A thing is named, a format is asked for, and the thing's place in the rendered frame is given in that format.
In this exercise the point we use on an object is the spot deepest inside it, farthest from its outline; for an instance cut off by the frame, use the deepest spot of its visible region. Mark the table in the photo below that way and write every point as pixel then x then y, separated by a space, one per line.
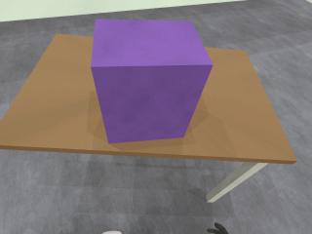
pixel 57 110

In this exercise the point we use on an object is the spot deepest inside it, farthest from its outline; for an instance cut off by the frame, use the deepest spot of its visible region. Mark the right robot hand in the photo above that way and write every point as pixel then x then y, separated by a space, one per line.
pixel 221 229

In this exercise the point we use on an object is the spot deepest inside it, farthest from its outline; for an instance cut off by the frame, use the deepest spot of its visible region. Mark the carton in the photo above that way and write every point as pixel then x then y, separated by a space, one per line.
pixel 149 76

